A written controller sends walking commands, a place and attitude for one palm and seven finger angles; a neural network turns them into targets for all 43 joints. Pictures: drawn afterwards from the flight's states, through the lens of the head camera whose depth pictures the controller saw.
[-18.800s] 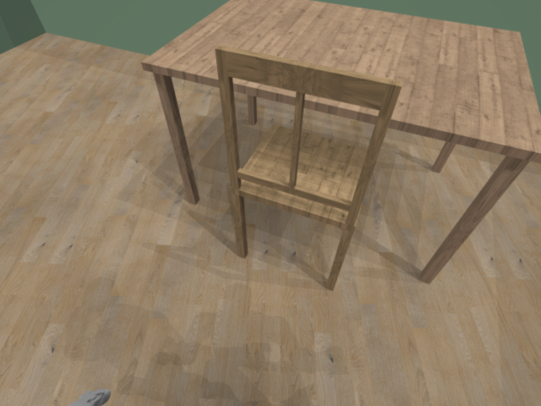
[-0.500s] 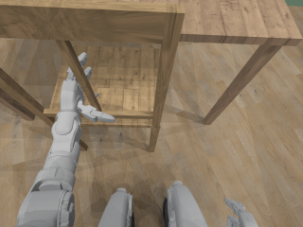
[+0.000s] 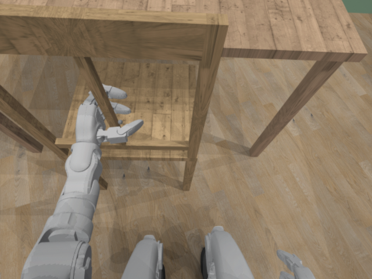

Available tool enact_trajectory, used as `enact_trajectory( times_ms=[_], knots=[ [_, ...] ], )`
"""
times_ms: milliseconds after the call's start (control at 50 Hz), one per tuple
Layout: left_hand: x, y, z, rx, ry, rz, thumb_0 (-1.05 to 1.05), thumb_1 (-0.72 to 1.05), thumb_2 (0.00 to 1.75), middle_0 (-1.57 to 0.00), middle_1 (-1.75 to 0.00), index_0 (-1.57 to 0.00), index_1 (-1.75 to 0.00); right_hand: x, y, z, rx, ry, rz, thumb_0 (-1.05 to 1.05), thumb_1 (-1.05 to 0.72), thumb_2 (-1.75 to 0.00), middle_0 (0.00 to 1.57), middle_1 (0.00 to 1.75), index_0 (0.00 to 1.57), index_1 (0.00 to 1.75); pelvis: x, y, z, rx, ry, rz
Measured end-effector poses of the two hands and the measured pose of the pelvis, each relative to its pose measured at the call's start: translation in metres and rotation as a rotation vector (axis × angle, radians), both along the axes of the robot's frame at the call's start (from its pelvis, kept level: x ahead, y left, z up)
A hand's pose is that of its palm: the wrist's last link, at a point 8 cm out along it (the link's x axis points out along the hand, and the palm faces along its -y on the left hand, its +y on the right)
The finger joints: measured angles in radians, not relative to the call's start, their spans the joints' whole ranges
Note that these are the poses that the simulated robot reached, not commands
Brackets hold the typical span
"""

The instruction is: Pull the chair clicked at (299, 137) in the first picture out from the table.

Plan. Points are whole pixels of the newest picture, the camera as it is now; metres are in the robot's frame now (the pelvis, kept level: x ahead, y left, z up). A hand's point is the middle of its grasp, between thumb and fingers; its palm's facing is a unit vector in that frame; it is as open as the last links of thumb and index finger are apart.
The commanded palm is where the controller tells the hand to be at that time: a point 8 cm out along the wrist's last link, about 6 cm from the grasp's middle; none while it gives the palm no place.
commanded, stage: hook a spindle and tug to test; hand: left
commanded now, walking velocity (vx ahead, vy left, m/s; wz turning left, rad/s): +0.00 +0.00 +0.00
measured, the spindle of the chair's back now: (107, 110) +0.46 +0.16 +0.03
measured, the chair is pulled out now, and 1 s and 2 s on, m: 0.00 0.05 0.16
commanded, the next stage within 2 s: step backward, pulling the chair out in 0.80 s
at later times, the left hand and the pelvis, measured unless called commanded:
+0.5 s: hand (120, 127) +0.42 +0.13 +0.02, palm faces -0.04 -1.00 -0.02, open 4.8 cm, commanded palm +0.38 +0.18 +0.02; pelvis +0.01 +0.00 +0.01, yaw -1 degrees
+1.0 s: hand (116, 142) +0.39 +0.13 +0.03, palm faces -0.04 -0.99 -0.14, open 5.0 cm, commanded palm +0.36 +0.19 +0.03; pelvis +0.01 +0.00 +0.03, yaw +0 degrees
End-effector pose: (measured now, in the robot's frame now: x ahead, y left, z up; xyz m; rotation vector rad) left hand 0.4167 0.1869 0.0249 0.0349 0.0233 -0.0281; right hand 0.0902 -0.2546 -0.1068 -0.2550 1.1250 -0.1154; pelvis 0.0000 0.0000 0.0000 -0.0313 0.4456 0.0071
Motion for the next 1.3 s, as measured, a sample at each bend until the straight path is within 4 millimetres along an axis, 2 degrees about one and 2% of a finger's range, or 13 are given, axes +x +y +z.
enact_trajectory(
  times_ms=[180,300,440,560,760,920,960,1000,1060,1120,1220,1300],
  knots=[
    [0.001,0.000,0.000,-0.002,-0.004,-0.005,0.01,0.63,0.79,-0.50,-1.44,-0.48,-1.44,0.009,0.003,0.000,0.001,-0.013,0.009,0.01,-0.90,-0.90,0.20,0.30,0.20,0.30,0.001,0.002,-0.001,-0.003,0.002,0.002],
    [0.000,0.001,-0.002,-0.004,0.005,-0.009,0.01,0.81,0.86,-0.50,-1.45,-0.48,-1.45,0.012,0.006,0.000,0.006,-0.014,0.010,0.01,-0.90,-0.90,0.20,0.30,0.20,0.30,0.002,0.003,0.000,-0.003,0.004,0.000],
    [-0.006,0.000,-0.001,-0.009,0.021,-0.007,0.02,0.82,0.84,-0.46,-1.45,-0.46,-1.45,0.015,0.008,0.004,0.020,-0.030,-0.007,0.01,-0.90,-0.90,0.20,0.30,0.20,0.30,0.007,0.003,0.003,-0.001,0.001,-0.009],
    [-0.019,-0.001,0.000,-0.010,0.028,-0.012,0.02,0.82,0.83,-0.44,-1.45,-0.44,-1.45,0.022,0.009,0.011,0.031,-0.046,-0.011,0.01,-0.90,-0.90,0.20,0.30,0.20,0.30,0.014,0.003,0.009,0.001,-0.006,-0.017],
    [-0.039,0.000,-0.001,-0.009,0.007,-0.026,0.02,0.81,0.83,-0.47,-1.45,-0.45,-1.45,0.045,0.008,0.012,0.023,-0.082,0.021,0.01,-0.90,-0.90,0.20,0.30,0.20,0.30,0.019,0.001,0.008,-0.001,-0.011,-0.007],
    [-0.048,0.002,-0.001,-0.007,0.009,-0.025,0.02,0.80,0.83,-0.48,-1.45,-0.46,-1.45,0.061,0.009,0.010,0.024,-0.131,0.045,0.01,-0.90,-0.90,0.20,0.30,0.20,0.30,0.015,0.000,0.005,0.000,-0.017,0.002],
    [-0.049,0.002,0.006,0.060,0.058,-0.015,0.02,0.78,0.82,-0.48,-1.45,-0.46,-1.45,0.060,0.011,0.016,0.028,-0.114,-0.007,0.01,-0.90,-0.90,0.20,0.30,0.20,0.30,0.013,-0.001,0.014,0.009,-0.074,-0.002],
    [-0.049,0.002,0.014,0.116,0.158,-0.002,0.02,0.78,0.82,-0.45,-1.41,-0.46,-1.45,0.056,0.015,0.032,0.033,-0.103,-0.067,0.01,-0.91,-0.90,0.20,0.30,0.20,0.30,0.013,0.001,0.033,0.018,-0.128,-0.006],
    [-0.053,0.001,0.022,0.108,0.293,0.043,0.03,0.77,0.81,-0.40,-1.29,-0.46,-1.45,0.047,0.020,0.059,0.040,-0.097,-0.138,0.01,-0.91,-0.90,0.20,0.30,0.20,0.30,0.021,0.005,0.060,0.025,-0.161,-0.019],
    [-0.054,-0.001,0.027,0.096,0.372,0.066,0.03,0.77,0.81,-0.37,-1.21,-0.47,-1.45,0.034,0.020,0.078,0.019,-0.063,-0.171,0.01,-0.90,-0.90,0.20,0.30,0.20,0.30,0.028,0.008,0.079,0.028,-0.193,-0.031],
    [-0.050,-0.001,0.031,0.121,0.435,0.037,0.04,0.76,0.82,-0.38,-1.19,-0.48,-1.45,0.010,0.011,0.100,-0.055,0.003,-0.209,0.01,-0.90,-0.90,0.20,0.30,0.20,0.30,0.028,0.014,0.098,0.015,-0.242,-0.041],
    [-0.051,-0.001,0.033,0.131,0.457,0.017,0.04,0.77,0.81,-0.37,-1.18,-0.49,-1.45,-0.009,0.004,0.109,-0.084,0.026,-0.247,0.01,-0.90,-0.90,0.20,0.30,0.20,0.30,0.024,0.018,0.105,0.006,-0.278,-0.063]
  ],
)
